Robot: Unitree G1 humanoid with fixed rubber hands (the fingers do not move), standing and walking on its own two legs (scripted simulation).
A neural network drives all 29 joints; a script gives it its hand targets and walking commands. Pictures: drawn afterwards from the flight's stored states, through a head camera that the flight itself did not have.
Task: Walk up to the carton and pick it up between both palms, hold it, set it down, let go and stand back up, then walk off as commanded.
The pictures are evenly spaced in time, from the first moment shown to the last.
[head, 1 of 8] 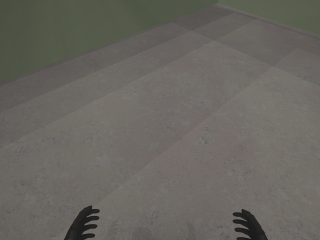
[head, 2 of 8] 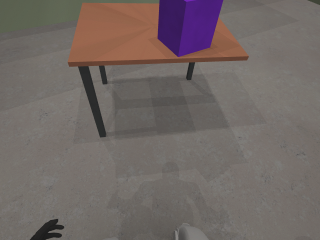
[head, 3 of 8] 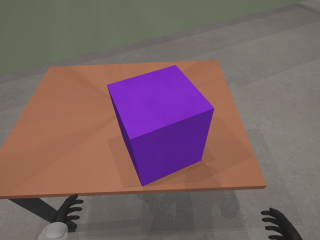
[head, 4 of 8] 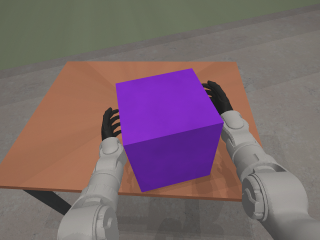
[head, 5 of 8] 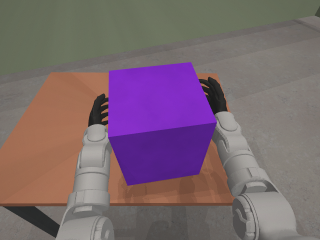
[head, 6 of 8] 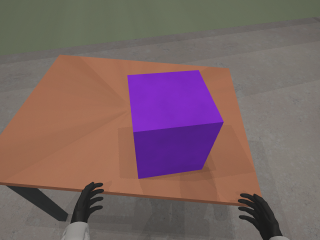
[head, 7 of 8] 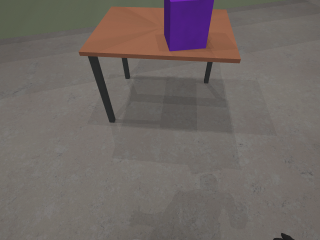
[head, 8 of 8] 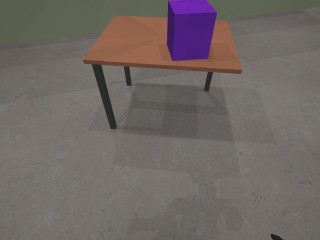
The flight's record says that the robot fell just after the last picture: no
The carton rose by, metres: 0.17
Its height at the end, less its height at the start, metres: +0.00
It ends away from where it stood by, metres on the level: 0.03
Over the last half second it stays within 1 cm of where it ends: yes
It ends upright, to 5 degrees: yes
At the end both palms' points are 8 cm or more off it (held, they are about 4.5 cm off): yes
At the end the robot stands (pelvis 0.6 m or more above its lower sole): yes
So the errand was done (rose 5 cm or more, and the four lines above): yes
